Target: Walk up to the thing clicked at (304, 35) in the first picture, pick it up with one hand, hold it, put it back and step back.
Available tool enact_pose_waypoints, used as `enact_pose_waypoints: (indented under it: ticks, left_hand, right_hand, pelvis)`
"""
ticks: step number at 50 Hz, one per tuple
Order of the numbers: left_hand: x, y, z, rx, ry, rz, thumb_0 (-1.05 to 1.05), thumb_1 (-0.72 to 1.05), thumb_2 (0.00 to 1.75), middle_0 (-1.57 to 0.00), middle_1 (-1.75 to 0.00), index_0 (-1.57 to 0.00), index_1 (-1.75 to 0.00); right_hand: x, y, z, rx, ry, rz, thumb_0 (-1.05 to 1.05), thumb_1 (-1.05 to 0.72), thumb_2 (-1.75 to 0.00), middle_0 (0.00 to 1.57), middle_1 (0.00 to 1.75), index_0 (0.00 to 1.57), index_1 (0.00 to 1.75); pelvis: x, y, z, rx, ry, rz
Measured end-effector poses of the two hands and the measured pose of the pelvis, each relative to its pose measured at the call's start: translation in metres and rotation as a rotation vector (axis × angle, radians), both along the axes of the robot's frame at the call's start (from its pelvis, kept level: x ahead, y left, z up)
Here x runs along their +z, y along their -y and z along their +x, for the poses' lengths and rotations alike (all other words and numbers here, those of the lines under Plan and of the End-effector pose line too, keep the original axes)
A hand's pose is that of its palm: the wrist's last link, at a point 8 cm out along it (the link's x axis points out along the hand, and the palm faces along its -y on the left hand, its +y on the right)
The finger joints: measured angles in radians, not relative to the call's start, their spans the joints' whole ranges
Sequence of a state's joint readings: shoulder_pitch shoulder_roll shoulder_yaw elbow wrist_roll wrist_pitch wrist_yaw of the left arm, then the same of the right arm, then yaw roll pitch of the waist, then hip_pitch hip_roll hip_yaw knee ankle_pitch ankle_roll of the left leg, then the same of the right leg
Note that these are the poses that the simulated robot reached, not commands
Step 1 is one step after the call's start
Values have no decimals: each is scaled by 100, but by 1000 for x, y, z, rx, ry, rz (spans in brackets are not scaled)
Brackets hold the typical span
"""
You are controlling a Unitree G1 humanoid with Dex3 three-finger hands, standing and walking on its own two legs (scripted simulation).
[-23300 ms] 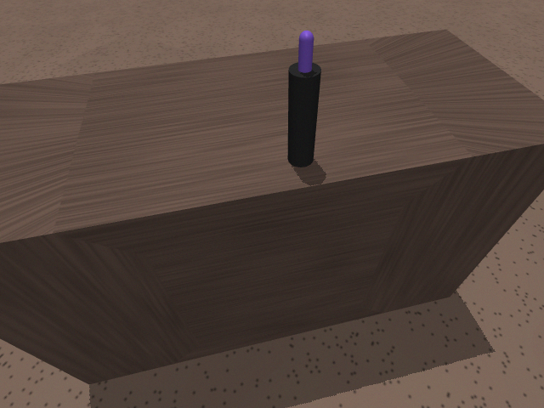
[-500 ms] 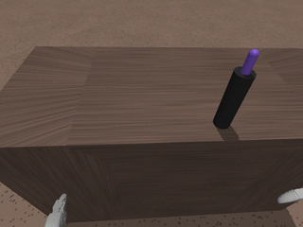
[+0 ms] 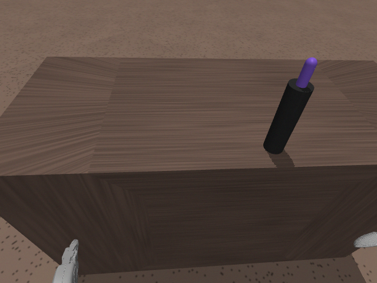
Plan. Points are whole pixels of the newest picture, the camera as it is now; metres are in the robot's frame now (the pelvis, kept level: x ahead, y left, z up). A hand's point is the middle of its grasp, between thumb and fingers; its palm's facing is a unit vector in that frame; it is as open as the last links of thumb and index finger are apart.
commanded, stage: sink last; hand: right
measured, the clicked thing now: (289, 110) +0.44 -0.22 +0.16
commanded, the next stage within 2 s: home in 0.04 s
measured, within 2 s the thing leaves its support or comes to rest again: neither
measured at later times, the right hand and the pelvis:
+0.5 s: hand (331, 240) +0.18 -0.23 +0.08, palm faces +0.24 +0.91 -0.33, open 17.7 cm; pelvis +0.00 -0.01 +0.00, yaw +0 degrees
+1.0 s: hand (276, 271) +0.18 -0.18 -0.10, palm faces +0.08 +0.97 -0.22, open 17.6 cm; pelvis +0.01 -0.01 +0.00, yaw +1 degrees
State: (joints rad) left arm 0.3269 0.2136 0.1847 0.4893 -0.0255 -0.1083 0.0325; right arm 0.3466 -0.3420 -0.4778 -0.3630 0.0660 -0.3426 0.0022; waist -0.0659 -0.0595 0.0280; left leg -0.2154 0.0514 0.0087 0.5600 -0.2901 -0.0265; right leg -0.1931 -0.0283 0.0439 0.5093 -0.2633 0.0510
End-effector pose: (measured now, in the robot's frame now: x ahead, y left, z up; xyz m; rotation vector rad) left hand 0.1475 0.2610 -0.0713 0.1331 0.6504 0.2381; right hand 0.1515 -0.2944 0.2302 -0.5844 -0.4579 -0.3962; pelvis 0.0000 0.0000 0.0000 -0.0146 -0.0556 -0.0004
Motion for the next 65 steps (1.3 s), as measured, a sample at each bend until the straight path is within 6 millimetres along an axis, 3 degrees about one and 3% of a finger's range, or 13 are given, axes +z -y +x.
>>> enact_pose_waypoints:
  ticks: [10,17,22,32,38,44,49,54,65]
  left_hand:
    - [4,3,-3,2,-3,9,-1,-50,7,-6,-6,-7,-6]
    - [-5,34,3,-58,-25,-53,-1,-27,29,-11,-14,-11,-14]
    - [-9,54,9,-86,-26,-101,-1,5,50,-14,-19,-14,-19]
    - [-8,38,6,-81,-70,-24,0,68,79,-18,-27,-19,-27]
    - [-10,40,8,-90,-92,-2,0,83,87,-19,-29,-20,-29]
    - [-18,37,1,-114,-162,28,0,88,89,-20,-29,-21,-30]
    - [-25,34,-8,-99,-219,35,1,89,90,-20,-30,-21,-30]
    - [-28,33,-13,-80,-241,24,1,90,90,-20,-30,-21,-30]
    - [-29,33,-3,-67,-239,-6,1,90,90,-20,-30,-21,-30]
  right_hand:
    - [-27,2,0,17,-87,66,-1,56,-5,6,6,6,6]
    - [-48,-12,1,66,-160,117,-1,58,-4,6,6,6,5]
    - [-97,-19,-1,69,-340,237,-1,58,-4,6,5,5,5]
    - [-204,-44,-15,50,-729,451,-1,59,-3,5,5,5,4]
    - [-255,-61,-11,63,-916,510,-1,58,-3,5,5,5,4]
    - [-292,-65,-9,11,-1035,558,-1,56,-4,6,5,5,4]
    - [-305,-64,1,-10,-1083,563,-1,56,-4,6,5,5,4]
    - [-301,-61,17,-16,-1064,543,-1,56,-4,5,5,5,4]
    - [-301,-66,25,-19,-1084,541,-1,56,-4,5,5,5,4]
  pelvis:
    - [2,2,-1,4,7,6]
    - [3,4,-3,6,6,8]
    - [4,5,-3,5,0,6]
    - [3,4,-2,3,-18,5]
    - [3,3,-1,6,-35,8]
    - [0,5,1,10,-50,11]
    - [-2,8,5,17,-64,11]
    - [-2,10,10,24,-68,12]
    - [-2,8,18,32,-73,11]
